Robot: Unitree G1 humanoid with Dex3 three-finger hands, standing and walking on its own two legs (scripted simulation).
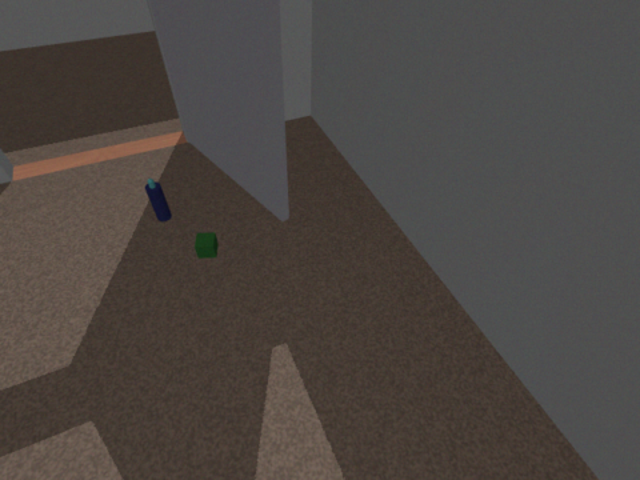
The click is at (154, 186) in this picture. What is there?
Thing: necked bottle
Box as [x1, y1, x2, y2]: [145, 179, 171, 221]
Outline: 148,179 148,183 145,186 145,189 155,213 159,220 167,220 171,215 160,185 157,182 154,182 152,179
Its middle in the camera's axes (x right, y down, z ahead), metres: -0.70 -0.19 +1.64
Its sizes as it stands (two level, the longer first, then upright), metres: 0.060 0.060 0.216
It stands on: the floor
